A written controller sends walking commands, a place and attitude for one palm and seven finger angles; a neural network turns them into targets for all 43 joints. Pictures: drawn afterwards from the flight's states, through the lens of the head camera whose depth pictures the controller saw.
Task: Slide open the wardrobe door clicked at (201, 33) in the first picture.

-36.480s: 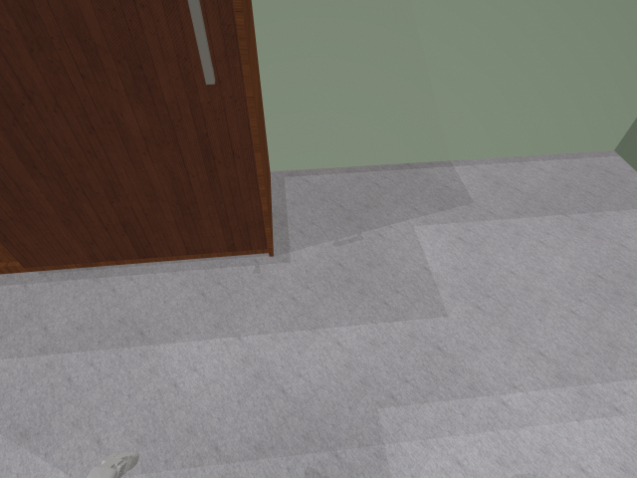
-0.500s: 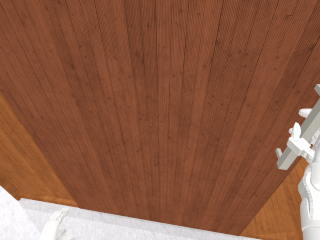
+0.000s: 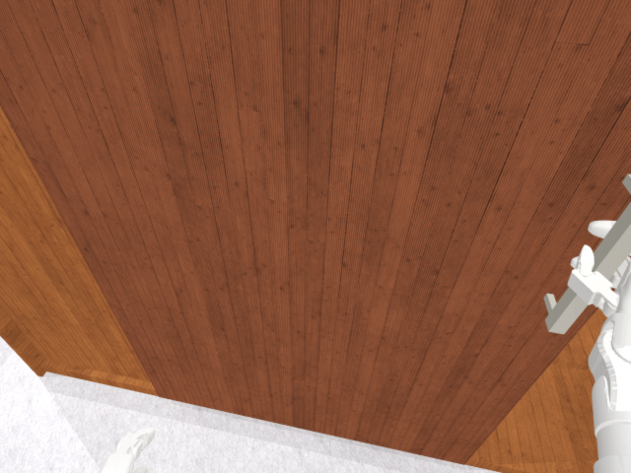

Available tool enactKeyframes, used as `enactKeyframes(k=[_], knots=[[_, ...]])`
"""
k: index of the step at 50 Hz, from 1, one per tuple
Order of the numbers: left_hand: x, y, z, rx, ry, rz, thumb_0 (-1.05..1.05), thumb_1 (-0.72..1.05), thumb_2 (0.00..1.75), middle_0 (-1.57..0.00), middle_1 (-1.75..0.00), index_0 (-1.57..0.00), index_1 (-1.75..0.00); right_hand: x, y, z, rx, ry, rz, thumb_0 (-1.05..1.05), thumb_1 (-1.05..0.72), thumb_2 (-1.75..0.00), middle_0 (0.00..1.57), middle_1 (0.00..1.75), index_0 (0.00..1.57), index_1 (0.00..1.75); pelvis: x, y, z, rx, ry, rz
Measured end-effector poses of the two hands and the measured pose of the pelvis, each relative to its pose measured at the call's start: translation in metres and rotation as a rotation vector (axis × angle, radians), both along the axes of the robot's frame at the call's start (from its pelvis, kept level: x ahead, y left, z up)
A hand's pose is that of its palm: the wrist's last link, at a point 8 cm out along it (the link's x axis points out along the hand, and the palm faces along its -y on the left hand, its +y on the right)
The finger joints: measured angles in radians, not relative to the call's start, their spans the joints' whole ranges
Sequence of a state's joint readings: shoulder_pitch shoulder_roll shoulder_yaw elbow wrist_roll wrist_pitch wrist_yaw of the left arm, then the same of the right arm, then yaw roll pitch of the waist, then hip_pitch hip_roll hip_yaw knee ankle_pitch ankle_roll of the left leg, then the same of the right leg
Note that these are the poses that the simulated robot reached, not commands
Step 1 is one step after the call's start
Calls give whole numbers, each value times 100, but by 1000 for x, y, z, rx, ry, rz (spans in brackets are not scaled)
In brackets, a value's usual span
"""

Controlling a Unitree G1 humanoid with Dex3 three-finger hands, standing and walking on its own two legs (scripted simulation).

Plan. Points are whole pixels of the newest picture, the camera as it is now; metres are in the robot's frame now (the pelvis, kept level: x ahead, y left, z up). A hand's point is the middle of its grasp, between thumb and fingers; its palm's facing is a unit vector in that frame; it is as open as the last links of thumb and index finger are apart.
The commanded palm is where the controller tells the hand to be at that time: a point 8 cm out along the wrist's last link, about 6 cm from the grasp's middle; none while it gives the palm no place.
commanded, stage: stop walking and hold the door there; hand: right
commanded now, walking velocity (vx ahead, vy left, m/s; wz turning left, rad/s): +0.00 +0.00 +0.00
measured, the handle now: (590, 261) +0.37 -0.34 +0.13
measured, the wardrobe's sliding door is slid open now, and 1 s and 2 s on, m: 0.47 0.47 0.47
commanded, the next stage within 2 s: loosen the grip on the handle in 1.52 s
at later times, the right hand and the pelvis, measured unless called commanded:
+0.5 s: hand (586, 278) +0.33 -0.31 +0.13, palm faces +0.43 +0.88 -0.22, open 5.7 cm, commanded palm +0.29 -0.35 +0.12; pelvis -0.01 -0.04 -0.01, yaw -6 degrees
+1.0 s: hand (589, 282) +0.33 -0.31 +0.14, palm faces +0.22 +0.97 -0.08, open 5.8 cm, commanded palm +0.30 -0.33 +0.12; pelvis -0.06 -0.13 -0.01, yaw -4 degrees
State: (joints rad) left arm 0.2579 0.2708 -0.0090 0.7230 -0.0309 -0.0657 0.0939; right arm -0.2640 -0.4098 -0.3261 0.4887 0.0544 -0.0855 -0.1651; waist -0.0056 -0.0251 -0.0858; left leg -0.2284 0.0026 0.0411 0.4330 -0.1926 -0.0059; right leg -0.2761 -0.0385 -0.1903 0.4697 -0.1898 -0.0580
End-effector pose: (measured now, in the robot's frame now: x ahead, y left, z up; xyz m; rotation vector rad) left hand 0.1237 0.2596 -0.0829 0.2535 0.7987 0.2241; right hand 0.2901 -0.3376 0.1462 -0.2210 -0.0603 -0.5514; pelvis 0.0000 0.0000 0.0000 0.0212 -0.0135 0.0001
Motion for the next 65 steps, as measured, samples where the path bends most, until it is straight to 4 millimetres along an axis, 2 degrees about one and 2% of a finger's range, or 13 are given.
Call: enactKeyframes(k=[4, 9, 15, 21, 27, 31, 37, 39, 42, 46, 52, 59, 65], knots=[[4, 11, 3, 25, -1, 13, 1, 91, 89, -20, -30, -20, -30, 0, -1, 0, -13, 1, 2, -9, -69, -81, 45, 139, 30, 137, 3, 1, 0, 1, 3, -2], [13, 14, 5, 27, -11, 18, 1, 91, 89, -20, -30, -20, -30, 0, -2, 0, -22, 2, 3, -10, -68, -82, 46, 139, 31, 137, 6, 3, 1, 0, 4, -5], [25, 6, 2, 6, -14, -3, 1, 91, 89, -20, -30, -20, -30, 0, -2, 0, -26, 7, 0, -10, -68, -82, 46, 140, 31, 138, 6, 0, -1, 9, 5, -23], [31, -13, -3, 2, 18, -29, 1, 91, 89, -20, -30, -20, -30, 1, -6, -1, -35, 9, 54, -11, -68, -81, 46, 140, 34, 138, -2, -21, -3, -13, 1, -54], [32, -52, -5, 37, 23, -62, 1, 91, 89, -20, -30, -20, -30, 3, -15, -4, -35, -36, 160, -13, -66, -80, 46, 140, 39, 139, -19, -60, -11, -55, -7, -114], [28, -94, -13, 12, 3, -68, 1, 91, 90, -20, -30, -20, -29, 4, -18, -7, -14, -76, 230, -11, -68, -79, 46, 140, 36, 139, -36, -87, -20, -44, -16, -105], [6, -169, -24, -133, 41, -165, 1, 91, 89, -20, -30, -20, -29, 3, -13, -8, 71, -85, 255, -7, -75, -80, 46, 140, 27, 138, -46, -98, -14, -33, -5, -83], [0, -184, -29, -166, 56, -192, 1, 91, 89, -20, -30, -20, -30, 2, -13, -7, 67, -78, 260, -7, -76, -79, 46, 140, 25, 138, -49, -101, -15, -23, -8, -79], [-9, -195, -34, -186, 79, -197, 1, 90, 89, -20, -31, -21, -30, 1, -15, -6, 52, -50, 278, -6, -75, -78, 46, 139, 25, 138, -53, -109, -12, 3, -9, -84], [-18, -191, -30, -138, 96, -181, 1, 90, 89, -21, -31, -21, -30, 2, -18, -6, 76, -54, 319, -6, -74, -77, 45, 138, 28, 139, -56, -119, -12, 2, -12, -92], [-21, -171, -14, -49, 71, -138, 1, 90, 89, -20, -31, -21, -30, 2, -19, -6, 101, -56, 341, -4, -74, -77, 45, 138, 29, 138, -59, -128, -9, 4, -15, -68], [-20, -153, -7, -36, 29, -127, 1, 91, 89, -20, -30, -20, -30, 1, -16, -4, 103, -38, 309, -4, -76, -78, 43, 138, 27, 139, -65, -119, -7, 10, -25, -60], [-22, -141, -9, -39, 33, -105, 1, 91, 89, -20, -30, -20, -30, 0, -14, -3, 101, -23, 285, -4, -76, -78, 42, 137, 26, 139, -62, -110, -6, 6, -10, -73]])
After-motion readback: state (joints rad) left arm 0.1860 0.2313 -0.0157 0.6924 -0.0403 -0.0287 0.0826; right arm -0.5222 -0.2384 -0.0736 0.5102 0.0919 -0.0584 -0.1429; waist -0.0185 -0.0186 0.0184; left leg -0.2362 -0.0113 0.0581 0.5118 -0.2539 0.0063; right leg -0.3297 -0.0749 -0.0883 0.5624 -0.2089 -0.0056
